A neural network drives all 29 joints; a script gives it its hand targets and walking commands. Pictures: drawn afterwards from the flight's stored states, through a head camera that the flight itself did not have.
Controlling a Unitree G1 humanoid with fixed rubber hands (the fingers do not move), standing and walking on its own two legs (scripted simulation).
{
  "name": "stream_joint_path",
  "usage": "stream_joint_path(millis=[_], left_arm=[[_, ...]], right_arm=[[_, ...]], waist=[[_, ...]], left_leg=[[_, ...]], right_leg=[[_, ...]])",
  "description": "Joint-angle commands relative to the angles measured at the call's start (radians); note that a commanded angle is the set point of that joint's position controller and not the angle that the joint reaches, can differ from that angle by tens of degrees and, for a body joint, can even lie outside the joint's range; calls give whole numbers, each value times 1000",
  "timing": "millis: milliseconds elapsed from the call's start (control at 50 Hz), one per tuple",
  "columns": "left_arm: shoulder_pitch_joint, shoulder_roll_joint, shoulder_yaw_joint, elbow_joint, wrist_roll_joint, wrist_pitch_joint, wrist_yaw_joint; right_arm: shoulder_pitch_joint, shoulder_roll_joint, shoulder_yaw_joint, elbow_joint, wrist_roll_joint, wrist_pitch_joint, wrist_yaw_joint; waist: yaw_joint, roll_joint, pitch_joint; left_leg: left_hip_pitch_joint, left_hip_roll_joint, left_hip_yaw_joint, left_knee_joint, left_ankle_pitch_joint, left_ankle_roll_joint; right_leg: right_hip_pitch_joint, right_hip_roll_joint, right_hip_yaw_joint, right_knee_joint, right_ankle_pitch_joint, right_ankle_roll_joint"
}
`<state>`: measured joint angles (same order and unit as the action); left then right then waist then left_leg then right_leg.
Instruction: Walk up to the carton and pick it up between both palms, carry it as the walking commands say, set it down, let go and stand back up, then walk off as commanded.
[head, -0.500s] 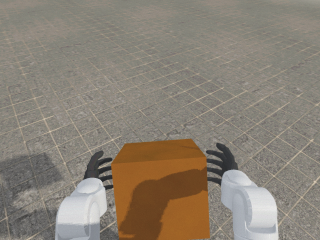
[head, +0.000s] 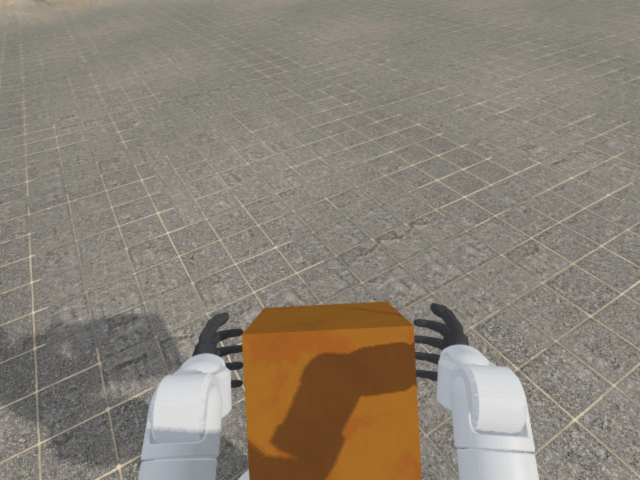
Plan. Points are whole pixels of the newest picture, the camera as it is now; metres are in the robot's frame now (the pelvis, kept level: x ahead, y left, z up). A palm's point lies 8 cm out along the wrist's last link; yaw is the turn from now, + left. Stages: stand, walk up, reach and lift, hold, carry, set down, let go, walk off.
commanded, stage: carry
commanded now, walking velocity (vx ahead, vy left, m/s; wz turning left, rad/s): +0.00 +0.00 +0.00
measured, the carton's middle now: (330, 381) +0.30 +0.00 -0.06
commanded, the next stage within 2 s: none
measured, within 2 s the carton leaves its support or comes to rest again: neither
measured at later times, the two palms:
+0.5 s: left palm (124, 435) +0.15 +0.18 +0.13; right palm (456, 436) +0.15 -0.11 +0.12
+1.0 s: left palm out of the picture +0.10 +0.17 +0.10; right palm out of the picture +0.11 -0.12 +0.09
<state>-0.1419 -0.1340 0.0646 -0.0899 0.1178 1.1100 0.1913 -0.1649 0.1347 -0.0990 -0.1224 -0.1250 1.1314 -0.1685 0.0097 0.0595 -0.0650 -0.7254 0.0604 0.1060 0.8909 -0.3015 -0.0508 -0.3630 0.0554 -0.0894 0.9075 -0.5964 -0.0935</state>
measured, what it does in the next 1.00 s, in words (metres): walks backwards: left foot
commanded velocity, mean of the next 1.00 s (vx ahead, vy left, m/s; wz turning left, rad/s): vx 0.00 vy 0.00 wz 0.00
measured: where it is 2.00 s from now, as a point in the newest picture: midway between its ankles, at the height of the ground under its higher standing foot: outside the picture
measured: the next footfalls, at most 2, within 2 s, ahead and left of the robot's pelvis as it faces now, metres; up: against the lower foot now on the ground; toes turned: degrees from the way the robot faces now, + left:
left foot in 0.14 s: +0.01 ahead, +0.12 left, +0.00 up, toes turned +6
left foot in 1.12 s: -0.13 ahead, +0.09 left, +0.00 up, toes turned -2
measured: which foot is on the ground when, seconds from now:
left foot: up 0.00-0.12, down 0.14-0.94, up 0.96-1.00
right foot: down 0.00-1.00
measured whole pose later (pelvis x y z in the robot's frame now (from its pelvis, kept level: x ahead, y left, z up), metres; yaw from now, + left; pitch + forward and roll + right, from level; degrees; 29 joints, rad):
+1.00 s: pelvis -0.16 +0.03 +0.03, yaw -1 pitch +1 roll +1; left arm -0.06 -0.13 0.06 -0.23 0.07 1.03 0.16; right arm -0.09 0.13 -0.05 -0.21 -0.12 1.03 -0.16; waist 0.02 0.01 -0.05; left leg -0.55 -0.01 0.12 0.80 -0.34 0.04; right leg -0.54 -0.01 -0.06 0.58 -0.06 -0.06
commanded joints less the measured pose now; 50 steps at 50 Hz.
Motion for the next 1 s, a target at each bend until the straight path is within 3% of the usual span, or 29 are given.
stream_joint_path(millis=[0, 20, 60, 100, 120, 140, 160, 180, 200, 260, 320, 340, 400, 440, 460, 480, 500, 520, 540, 560, 600, 660, 700, 800, 840, 900, 920, 940, 980], left_arm=[[-711, -945, -491, -398, -338, -200, -260], [-608, -772, -303, -47, -198, -223, -257], [-721, -1030, -663, -749, -513, -223, -223], [-632, -1031, -689, -731, -467, -154, -209], [-463, -883, -549, -406, -327, -141, -212], [-454, -919, -634, -579, -392, -130, -206], [-352, -900, -646, -558, -387, -119, -210], [-449, -896, -695, -738, -454, -128, -209], [-435, -874, -702, -667, -412, -121, -217], [-428, -869, -706, -641, -397, -40, -199], [-344, -668, -434, -68, -184, -78, -238], [-399, -585, -346, 101, -118, -143, -256], [-577, -944, -657, -542, -418, -179, -246], [-487, -861, -511, -280, -328, -112, -221], [-502, -879, -518, -358, -340, -93, -205], [-421, -696, -329, -7, -168, -114, -230], [-379, -688, -331, 128, -152, -147, -245], [-389, -755, -403, -96, -216, -178, -247], [-445, -729, -384, -39, -182, -202, -253], [-605, -951, -609, -390, -382, -196, -249], [-605, -991, -614, -470, -383, -173, -247], [-509, -934, -575, -428, -342, -158, -247], [-529, -923, -609, -493, -360, -155, -241], [-489, -918, -631, -432, -320, -142, -268], [-502, -922, -626, -430, -346, -142, -269], [-505, -925, -589, -397, -352, -168, -286], [-479, -940, -597, -402, -358, -160, -285], [-419, -931, -568, -310, -343, -148, -292], [-419, -925, -565, -293, -338, -150, -297]], right_arm=[[-631, 885, 569, -287, 332, -183, 266], [-650, 714, 428, -22, 243, -220, 260], [-670, 978, 734, -724, 535, -213, 228], [-518, 978, 692, -609, 439, -159, 201], [-393, 841, 572, -333, 314, -161, 204], [-349, 912, 644, -454, 365, -145, 199], [-291, 870, 651, -505, 377, -148, 201], [-310, 900, 657, -580, 416, -156, 194], [-185, 891, 625, -431, 343, -143, 205], [-258, 855, 643, -495, 375, -70, 189], [-235, 650, 435, 10, 168, -94, 222], [-322, 556, 329, 152, 93, -166, 236], [-542, 877, 640, -525, 397, -201, 226], [-516, 805, 554, -305, 340, -137, 194], [-554, 840, 603, -379, 386, -107, 191], [-448, 670, 419, -29, 188, -119, 213], [-408, 659, 420, 112, 168, -152, 226], [-461, 734, 531, -131, 260, -180, 229], [-441, 729, 476, 8, 221, -198, 249], [-561, 943, 672, -343, 400, -193, 242], [-556, 962, 667, -422, 391, -174, 238], [-468, 944, 668, -361, 364, -158, 242], [-425, 936, 639, -378, 365, -161, 241], [-383, 913, 638, -310, 330, -154, 264], [-408, 902, 623, -332, 319, -159, 255], [-413, 933, 639, -289, 321, -170, 265], [-444, 924, 670, -378, 340, -172, 258], [-438, 901, 655, -319, 311, -166, 252], [-402, 909, 654, -289, 318, -181, 267]], waist=[[-27, -265, -96], [-16, -203, -91], [-6, -132, -211], [-20, -126, -310], [-22, -130, -406], [-11, -129, -497], [-2, 23, -562], [-4, 155, -592], [-15, 157, -550], [-20, 68, -375], [-10, -80, -238], [-6, -23, -165], [-7, 42, -148], [-2, -44, -201], [0, -48, -216], [1, -123, -212], [-6, -92, -243], [-6, -181, -243], [-8, -108, -190], [-10, -86, -209], [-7, -37, -271], [-7, -114, -350], [-9, -7, -437], [0, 80, -321], [4, 64, -376], [-6, -213, -388], [-6, -372, -378], [-26, -411, -311], [-41, -356, -361]], left_leg=[[139, 0, -110, 365, -11, -22], [187, 0, -94, 321, -6, -8], [281, -17, -59, 61, -67, 10], [328, -45, -33, -363, -65, 42], [433, -13, -38, -465, 57, 31], [600, 64, -128, -417, 309, 60], [758, 154, -205, -331, 637, 86], [720, 161, -234, -349, 488, 156], [670, 181, -301, -409, 409, 190], [470, 162, -261, -558, -102, 146], [320, 138, -230, -600, -209, 111], [258, 118, -217, -606, -239, 109], [183, 118, -230, -655, -447, 103], [122, 135, -244, -676, -481, 114], [127, 129, -206, -662, -454, 110], [164, 94, -168, -586, -355, 102], [227, 80, -188, -591, -335, 97], [230, 76, -194, -577, -363, 93], [218, 52, -170, -585, -370, 85], [250, 59, -173, -577, -331, 81], [282, 55, -155, -545, -310, 95], [337, 40, -134, -482, -210, 110], [436, 33, -135, -449, -122, 121], [156, 164, -234, -694, -547, 135], [198, 130, -199, -604, -381, 116], [224, -27, -60, -312, -248, 82], [360, -111, 8, 30, -138, 57], [458, -132, 13, 207, -122, 69], [591, -140, 32, 161, -104, 108]], right_leg=[[-285, -360, 471, -734, -108, -36], [-273, -330, 450, -693, -7, -51], [-86, -274, 304, -572, 237, -24], [165, -245, 223, -373, 739, -12], [281, -233, 180, -309, 949, 23], [199, -211, 170, -269, 782, 36], [101, -170, 132, -274, 581, 89], [126, -134, 83, -323, 390, 91], [96, -113, 90, -288, 314, 81], [107, -99, 67, -311, 218, 58], [94, -123, 86, -391, 263, 48], [95, -134, 82, -405, 273, 57], [67, -92, 61, -346, 184, 66], [143, -73, 34, -265, 186, 70], [153, -92, 38, -294, 186, 57], [110, -114, 89, -409, 184, 49], [88, -114, 80, -429, 168, 52], [81, -121, 116, -475, 102, 46], [32, -143, 140, -482, 80, 55], [13, -118, 117, -443, 118, 57], [24, -138, 136, -454, 139, 56], [49, -166, 176, -485, 96, 36], [40, -167, 171, -456, 173, 34], [132, -49, 37, -181, 144, 24], [167, -90, 82, -249, 251, 16], [107, -177, 234, -552, 65, 2], [-101, -317, 408, -763, -178, -25], [-307, -383, 418, -879, -331, -16], [-364, -332, 220, -841, -204, 51]])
